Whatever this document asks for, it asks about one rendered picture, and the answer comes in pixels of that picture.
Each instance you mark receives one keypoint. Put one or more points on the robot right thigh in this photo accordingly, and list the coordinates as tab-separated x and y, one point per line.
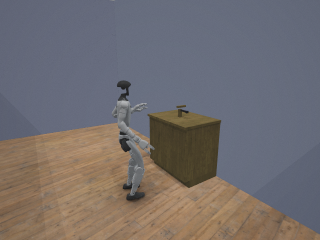
134	153

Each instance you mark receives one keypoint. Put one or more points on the robot right hand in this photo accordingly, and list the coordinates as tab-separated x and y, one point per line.
144	144

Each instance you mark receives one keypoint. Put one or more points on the right robot upper arm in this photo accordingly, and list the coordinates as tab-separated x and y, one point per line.
122	112

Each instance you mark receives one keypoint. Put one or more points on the robot right forearm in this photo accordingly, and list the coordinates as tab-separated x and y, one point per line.
126	130

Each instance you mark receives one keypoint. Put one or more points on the counter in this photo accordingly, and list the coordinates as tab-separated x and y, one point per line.
186	144

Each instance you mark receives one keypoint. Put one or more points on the robot left hand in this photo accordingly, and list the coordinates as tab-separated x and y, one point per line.
139	108

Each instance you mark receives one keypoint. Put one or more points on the left robot upper arm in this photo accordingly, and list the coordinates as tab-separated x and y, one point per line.
114	112

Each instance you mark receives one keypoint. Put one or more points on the humanoid robot torso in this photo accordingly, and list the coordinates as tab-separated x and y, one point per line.
127	120

